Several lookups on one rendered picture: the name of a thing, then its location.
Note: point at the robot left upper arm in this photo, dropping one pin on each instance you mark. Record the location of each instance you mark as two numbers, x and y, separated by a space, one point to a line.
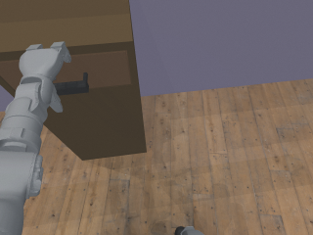
21 176

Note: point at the drawer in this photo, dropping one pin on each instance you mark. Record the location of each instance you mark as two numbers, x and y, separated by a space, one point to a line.
104 69

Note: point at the robot left hand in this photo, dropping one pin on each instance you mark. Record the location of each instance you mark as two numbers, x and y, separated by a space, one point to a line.
47 62

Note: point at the cabinet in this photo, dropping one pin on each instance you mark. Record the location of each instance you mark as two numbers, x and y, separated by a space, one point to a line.
105 121

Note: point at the handle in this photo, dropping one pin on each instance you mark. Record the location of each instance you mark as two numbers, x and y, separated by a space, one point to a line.
73 87

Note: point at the robot left forearm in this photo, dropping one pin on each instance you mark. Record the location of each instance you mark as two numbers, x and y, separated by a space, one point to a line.
22 124

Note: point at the robot right shin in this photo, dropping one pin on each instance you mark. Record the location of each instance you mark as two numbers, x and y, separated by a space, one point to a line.
188 228

